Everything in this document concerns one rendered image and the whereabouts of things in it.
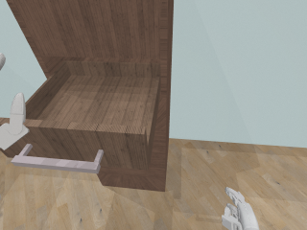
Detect handle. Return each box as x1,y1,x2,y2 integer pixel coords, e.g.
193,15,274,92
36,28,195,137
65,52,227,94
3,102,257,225
11,144,104,174

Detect robot right hand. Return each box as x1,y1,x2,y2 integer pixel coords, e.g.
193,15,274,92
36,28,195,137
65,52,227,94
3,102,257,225
222,187,260,230

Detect robot left hand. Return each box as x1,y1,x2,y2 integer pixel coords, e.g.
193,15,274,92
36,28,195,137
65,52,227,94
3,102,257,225
0,53,30,150

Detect drawer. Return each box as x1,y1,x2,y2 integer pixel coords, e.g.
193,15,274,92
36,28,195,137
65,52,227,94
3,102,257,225
0,60,161,171

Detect cabinet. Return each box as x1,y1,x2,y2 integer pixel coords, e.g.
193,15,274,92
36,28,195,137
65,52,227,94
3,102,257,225
6,0,174,192

